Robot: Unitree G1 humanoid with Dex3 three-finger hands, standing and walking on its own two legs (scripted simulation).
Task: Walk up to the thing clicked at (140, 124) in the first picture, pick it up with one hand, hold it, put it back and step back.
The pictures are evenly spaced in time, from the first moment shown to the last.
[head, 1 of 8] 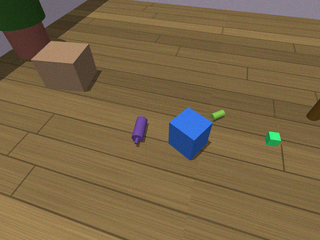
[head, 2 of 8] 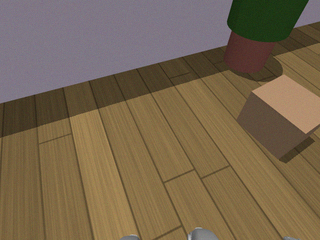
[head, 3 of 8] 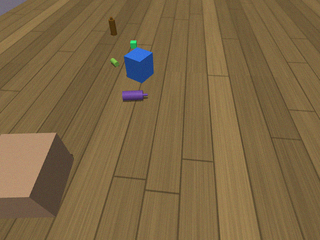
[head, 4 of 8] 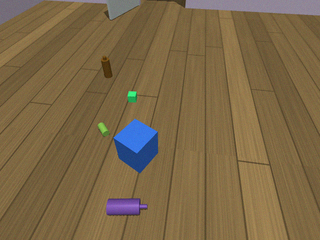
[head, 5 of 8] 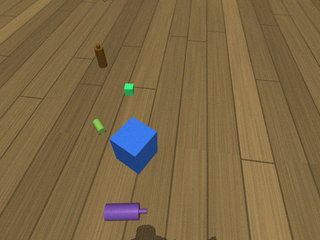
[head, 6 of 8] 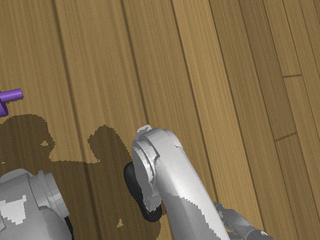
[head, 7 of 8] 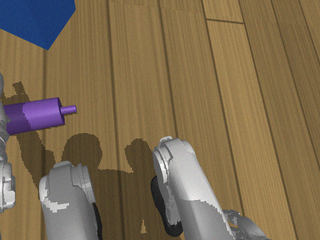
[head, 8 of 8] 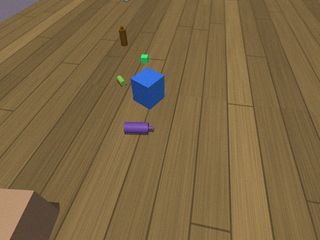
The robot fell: no
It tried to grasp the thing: yes
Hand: left
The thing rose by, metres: 0.67
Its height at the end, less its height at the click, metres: +0.00
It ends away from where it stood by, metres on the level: 0.01
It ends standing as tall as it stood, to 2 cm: yes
